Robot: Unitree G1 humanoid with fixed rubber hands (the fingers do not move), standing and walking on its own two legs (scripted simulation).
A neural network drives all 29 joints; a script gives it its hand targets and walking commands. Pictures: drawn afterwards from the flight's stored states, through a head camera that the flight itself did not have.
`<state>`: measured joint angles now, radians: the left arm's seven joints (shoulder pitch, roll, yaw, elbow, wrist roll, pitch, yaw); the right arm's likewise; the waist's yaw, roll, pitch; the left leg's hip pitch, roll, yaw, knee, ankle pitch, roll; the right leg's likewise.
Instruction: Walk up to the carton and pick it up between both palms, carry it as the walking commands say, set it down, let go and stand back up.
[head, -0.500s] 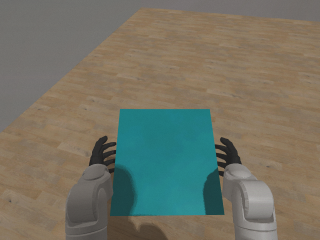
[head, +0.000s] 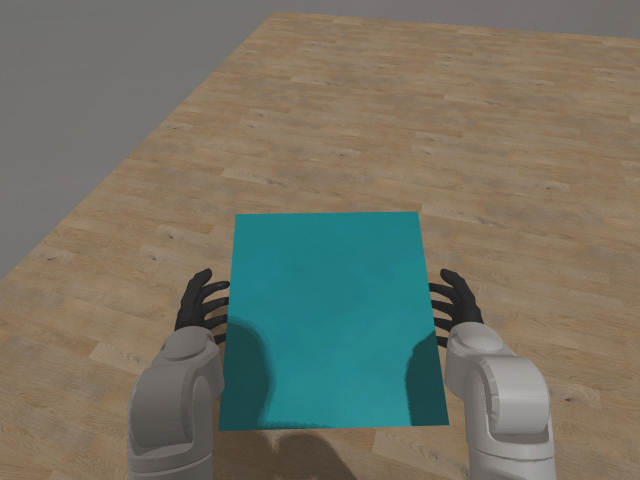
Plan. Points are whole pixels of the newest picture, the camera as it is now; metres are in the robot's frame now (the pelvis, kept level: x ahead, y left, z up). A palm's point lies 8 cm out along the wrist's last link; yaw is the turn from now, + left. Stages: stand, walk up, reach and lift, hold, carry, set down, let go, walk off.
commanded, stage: carry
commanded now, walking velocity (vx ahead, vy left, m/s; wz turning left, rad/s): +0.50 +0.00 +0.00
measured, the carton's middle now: (327, 327) +0.32 +0.01 +0.01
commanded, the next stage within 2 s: none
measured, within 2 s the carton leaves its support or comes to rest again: neither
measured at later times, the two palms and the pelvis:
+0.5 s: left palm (212, 176) +0.53 +0.17 +0.10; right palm (408, 174) +0.53 -0.12 +0.09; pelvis +0.26 +0.02 +0.01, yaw -1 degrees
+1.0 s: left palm (227, 93) +0.77 +0.18 +0.11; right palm (383, 92) +0.76 -0.12 +0.10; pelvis +0.50 +0.03 +0.01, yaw -1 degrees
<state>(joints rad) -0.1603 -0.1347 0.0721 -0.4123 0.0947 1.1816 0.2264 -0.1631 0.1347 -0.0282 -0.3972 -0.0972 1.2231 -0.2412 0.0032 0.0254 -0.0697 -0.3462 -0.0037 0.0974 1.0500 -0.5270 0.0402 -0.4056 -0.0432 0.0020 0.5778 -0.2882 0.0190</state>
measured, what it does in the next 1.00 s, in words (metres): walks ahead: left foot, then right foot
